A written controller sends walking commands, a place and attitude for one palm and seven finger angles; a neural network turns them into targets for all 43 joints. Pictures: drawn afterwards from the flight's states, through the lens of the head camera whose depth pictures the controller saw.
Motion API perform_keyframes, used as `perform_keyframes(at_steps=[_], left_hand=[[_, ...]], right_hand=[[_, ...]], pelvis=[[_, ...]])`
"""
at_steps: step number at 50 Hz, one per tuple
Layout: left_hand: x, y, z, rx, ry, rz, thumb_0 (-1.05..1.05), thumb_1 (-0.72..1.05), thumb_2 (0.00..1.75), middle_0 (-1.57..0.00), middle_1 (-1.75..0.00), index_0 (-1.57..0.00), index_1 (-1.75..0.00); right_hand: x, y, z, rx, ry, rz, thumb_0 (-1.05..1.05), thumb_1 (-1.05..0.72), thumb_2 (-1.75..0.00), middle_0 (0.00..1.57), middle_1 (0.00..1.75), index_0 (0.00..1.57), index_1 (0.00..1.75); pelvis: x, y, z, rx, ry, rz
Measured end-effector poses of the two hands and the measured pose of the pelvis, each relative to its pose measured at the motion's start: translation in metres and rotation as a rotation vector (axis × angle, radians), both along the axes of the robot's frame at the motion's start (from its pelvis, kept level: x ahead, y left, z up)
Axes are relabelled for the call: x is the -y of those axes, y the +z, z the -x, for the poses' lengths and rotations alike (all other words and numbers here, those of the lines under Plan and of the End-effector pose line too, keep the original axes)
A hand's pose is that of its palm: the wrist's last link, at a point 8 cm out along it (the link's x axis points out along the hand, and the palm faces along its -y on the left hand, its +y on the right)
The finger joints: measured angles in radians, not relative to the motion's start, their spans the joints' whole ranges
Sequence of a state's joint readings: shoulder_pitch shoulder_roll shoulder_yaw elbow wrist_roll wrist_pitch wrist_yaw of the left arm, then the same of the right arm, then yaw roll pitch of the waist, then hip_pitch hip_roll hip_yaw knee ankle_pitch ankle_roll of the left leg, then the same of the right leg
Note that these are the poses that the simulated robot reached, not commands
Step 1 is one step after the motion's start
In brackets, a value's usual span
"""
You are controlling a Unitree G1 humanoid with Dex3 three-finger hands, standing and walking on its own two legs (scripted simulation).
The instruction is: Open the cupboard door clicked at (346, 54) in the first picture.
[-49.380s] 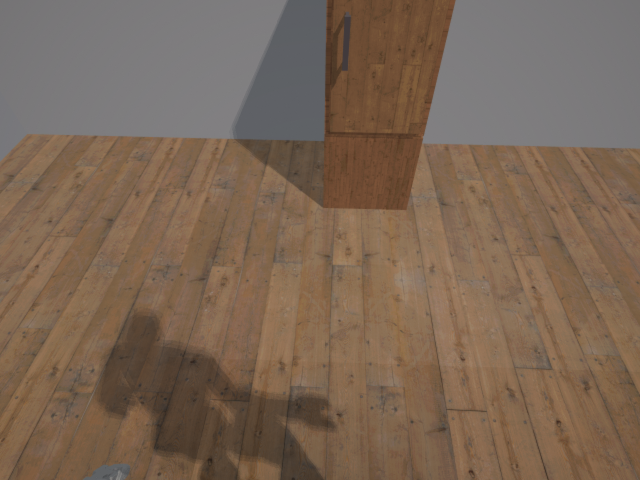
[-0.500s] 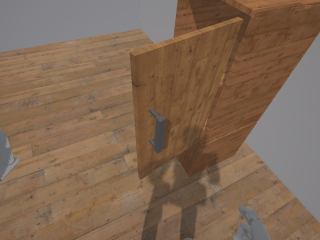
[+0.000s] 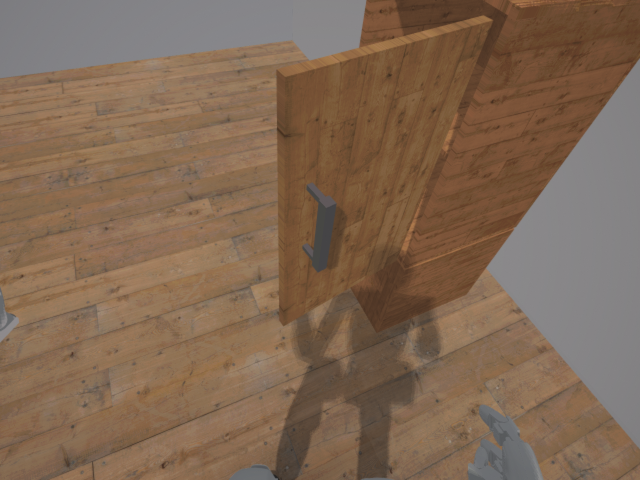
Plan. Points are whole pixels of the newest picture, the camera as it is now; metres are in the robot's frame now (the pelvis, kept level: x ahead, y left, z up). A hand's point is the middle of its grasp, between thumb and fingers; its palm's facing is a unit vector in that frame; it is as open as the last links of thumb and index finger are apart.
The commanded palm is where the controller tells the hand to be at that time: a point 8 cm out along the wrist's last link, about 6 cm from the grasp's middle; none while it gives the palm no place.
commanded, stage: step back with the hand held close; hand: left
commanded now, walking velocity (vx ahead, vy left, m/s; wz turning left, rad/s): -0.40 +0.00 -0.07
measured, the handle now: (316, 229) +0.47 +0.04 +0.00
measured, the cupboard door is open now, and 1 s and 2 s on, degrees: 100 100 100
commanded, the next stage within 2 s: stop stepping back and stand still in 0.06 s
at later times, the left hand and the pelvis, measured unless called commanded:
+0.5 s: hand (57, 427) +0.14 +0.21 +0.16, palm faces +0.33 -0.81 -0.49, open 7.4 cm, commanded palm +0.07 +0.25 +0.19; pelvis -0.10 -0.04 +0.00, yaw -6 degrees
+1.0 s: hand out of the picture +0.06 +0.22 +0.17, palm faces +0.35 -0.81 -0.47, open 7.4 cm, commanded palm +0.00 +0.26 +0.19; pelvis -0.16 -0.02 +0.01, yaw -5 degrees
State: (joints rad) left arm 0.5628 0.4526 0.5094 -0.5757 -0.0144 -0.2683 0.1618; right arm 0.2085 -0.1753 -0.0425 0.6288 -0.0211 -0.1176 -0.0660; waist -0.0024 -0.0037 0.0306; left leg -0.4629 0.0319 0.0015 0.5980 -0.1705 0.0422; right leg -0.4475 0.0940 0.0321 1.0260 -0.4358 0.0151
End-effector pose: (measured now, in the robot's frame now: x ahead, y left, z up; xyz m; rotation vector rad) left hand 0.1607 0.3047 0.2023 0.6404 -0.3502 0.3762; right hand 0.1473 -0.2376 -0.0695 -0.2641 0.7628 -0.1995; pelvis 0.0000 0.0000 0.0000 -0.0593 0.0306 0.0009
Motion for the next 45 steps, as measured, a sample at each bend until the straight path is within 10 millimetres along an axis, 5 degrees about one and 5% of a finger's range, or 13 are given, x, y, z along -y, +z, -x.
perform_keyframes(at_steps=[4, 8, 15, 22, 27, 37, 45], left_hand=[[0.007, -0.003, 0.01, 0.013, 0.028, 0.095, 0.02, 0.89, 0.89, -0.21, -0.3, -0.21, -0.3], [0.035, -0.01, 0.011, -0.007, -0.041, 0.14, 0.02, 0.89, 0.9, -0.21, -0.3, -0.21, -0.3], [0.085, -0.003, 0.038, -0.102, -0.215, 0.009, 0.02, 0.89, 0.89, -0.21, -0.3, -0.21, -0.3], [0.064, -0.008, 0.055, -0.106, -0.115, 0.025, 0.01, 0.89, 0.89, -0.22, -0.3, -0.22, -0.3], [0.057, -0.021, 0.07, -0.119, -0.08, 0.098, 0.01, 0.89, 0.89, -0.21, -0.3, -0.21, -0.3], [0.054, -0.011, 0.127, -0.062, -0.103, 0.078, 0.02, 0.89, 0.89, -0.22, -0.3, -0.22, -0.3], [0.033, -0.021, 0.126, -0.061, -0.017, 0.153, 0.02, 0.89, 0.89, -0.21, -0.3, -0.21, -0.3]], right_hand=[[-0.007, 0.0, 0.016, -0.002, 0.033, -0.034, 0.02, -0.91, -0.9, 0.2, 0.3, 0.21, 0.3], [-0.004, -0.002, 0.031, 0.024, 0.055, -0.071, 0.02, -0.9, -0.9, 0.2, 0.3, 0.21, 0.3], [0.032, -0.004, 0.079, 0.026, -0.032, -0.094, 0.01, -0.9, -0.9, 0.21, 0.3, 0.21, 0.3], [0.075, -0.002, 0.133, -0.004, -0.148, 0.005, 0.01, -0.9, -0.9, 0.2, 0.3, 0.21, 0.3], [0.082, 0.005, 0.159, 0.001, -0.17, 0.033, 0.02, -0.91, -0.9, 0.2, 0.3, 0.2, 0.3], [0.051, 0.003, 0.181, 0.036, -0.11, -0.003, 0.02, -0.91, -0.9, 0.2, 0.3, 0.21, 0.3], [0.016, -0.003, 0.185, 0.036, -0.077, -0.052, 0.02, -0.91, -0.9, 0.2, 0.3, 0.21, 0.3]], pelvis=[[0.007, 0.007, 0.015, -0.029, -0.042, 0.003], [0.02, 0.006, 0.043, -0.047, -0.068, -0.01], [0.041, 0.004, 0.083, -0.03, -0.123, -0.052], [0.039, 0.002, 0.088, -0.009, -0.111, -0.063], [0.035, 0.003, 0.108, 0.028, -0.112, -0.069], [0.03, 0.003, 0.141, 0.052, -0.095, -0.014], [0.02, 0.007, 0.153, 0.067, -0.092, -0.032]])
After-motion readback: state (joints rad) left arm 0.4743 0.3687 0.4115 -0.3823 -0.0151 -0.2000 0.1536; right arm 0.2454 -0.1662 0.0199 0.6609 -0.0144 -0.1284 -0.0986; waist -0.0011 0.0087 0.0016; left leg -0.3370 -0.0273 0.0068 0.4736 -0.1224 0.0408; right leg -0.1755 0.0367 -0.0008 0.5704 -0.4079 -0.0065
